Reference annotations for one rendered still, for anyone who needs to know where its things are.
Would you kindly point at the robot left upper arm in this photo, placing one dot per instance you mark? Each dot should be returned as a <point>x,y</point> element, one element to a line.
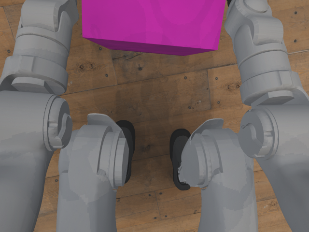
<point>32,127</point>

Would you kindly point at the right robot forearm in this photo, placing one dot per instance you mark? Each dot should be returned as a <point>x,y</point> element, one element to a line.
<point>262,57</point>

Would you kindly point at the left robot forearm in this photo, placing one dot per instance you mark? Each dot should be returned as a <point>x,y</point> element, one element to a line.
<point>42,47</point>

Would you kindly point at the right robot thigh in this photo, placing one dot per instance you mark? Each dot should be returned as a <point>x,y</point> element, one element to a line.
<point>215,160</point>

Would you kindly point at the robot thigh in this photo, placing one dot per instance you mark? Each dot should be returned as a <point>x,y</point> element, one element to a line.
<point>215,160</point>
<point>87,191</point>

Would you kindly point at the carton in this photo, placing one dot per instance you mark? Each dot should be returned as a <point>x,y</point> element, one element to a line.
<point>171,27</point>

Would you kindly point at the left robot thigh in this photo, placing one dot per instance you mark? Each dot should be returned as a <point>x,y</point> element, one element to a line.
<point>87,191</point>

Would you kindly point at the robot right upper arm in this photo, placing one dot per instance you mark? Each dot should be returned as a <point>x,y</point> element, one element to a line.
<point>277,136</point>

